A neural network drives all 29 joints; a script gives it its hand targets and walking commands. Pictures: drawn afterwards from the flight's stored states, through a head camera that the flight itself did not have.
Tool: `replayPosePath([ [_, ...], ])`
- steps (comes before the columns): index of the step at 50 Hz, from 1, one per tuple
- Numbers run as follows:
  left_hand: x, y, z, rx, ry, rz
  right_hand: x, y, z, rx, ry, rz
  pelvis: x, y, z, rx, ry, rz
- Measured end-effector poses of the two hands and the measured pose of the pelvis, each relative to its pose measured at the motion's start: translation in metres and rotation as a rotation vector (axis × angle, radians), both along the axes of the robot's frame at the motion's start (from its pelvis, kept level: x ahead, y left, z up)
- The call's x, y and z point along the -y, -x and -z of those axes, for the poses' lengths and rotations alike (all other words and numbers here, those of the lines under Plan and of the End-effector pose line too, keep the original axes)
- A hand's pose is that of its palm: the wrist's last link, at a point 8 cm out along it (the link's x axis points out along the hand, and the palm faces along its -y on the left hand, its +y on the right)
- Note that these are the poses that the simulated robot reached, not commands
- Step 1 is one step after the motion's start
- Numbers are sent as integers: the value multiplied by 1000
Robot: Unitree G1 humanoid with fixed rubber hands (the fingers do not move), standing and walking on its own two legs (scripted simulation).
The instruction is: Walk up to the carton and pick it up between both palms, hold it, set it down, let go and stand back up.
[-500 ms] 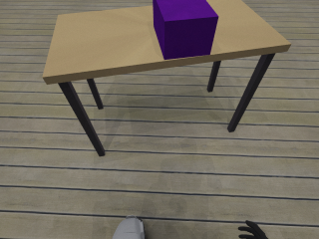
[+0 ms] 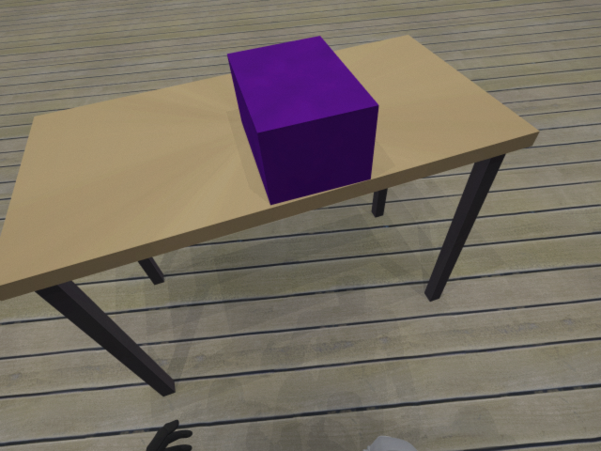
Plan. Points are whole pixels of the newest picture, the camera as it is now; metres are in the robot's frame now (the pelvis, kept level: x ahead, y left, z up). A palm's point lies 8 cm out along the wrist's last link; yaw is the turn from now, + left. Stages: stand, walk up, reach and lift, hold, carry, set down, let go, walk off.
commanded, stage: walk up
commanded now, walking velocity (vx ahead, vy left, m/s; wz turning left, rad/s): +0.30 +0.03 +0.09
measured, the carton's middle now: (296, 114) +0.70 -0.02 +0.07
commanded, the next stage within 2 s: none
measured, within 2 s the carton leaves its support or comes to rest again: neither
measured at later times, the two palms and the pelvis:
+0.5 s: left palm out of the picture +0.15 +0.28 -0.14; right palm (427, 382) +0.23 -0.18 -0.13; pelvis +0.15 +0.04 +0.00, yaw +2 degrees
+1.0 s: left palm (140, 407) +0.23 +0.27 -0.12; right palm (421, 385) +0.22 -0.17 -0.12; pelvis +0.21 +0.05 +0.02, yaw +1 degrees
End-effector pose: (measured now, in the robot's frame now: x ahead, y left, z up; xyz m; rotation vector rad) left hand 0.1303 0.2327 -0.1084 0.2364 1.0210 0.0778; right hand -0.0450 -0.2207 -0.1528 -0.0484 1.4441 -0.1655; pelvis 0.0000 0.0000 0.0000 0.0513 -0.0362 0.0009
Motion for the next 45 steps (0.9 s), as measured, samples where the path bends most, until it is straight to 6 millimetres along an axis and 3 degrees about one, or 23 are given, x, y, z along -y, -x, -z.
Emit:
replayPosePath([
  [4,11,-11,2,-20,7,-40,19,-41,-3,-16,26,-32,5,-28,-3,7,15,-19],
  [9,6,11,7,-149,8,-134,28,-119,-15,56,66,-94,-2,-60,-12,5,38,-30],
  [15,-24,40,23,-317,27,-200,8,-213,-26,166,86,-157,-22,-96,-9,3,59,-31],
  [19,-42,37,46,-393,54,-197,-14,-258,-23,254,112,-174,-38,-123,7,-7,60,-25],
  [24,-48,-13,37,-327,52,-205,-36,-271,-27,220,91,-169,-39,-148,-3,-6,23,-34],
  [29,-39,-57,26,-240,24,-192,-47,-290,-13,206,30,-153,-36,-165,-3,11,5,-28],
  [36,-32,-91,12,-236,21,-165,-44,-303,-23,194,28,-95,-41,-184,-17,3,41,-29],
  [45,-37,-108,13,-246,44,-158,-44,-284,-31,115,63,-86,-46,-198,-23,9,49,-26],
])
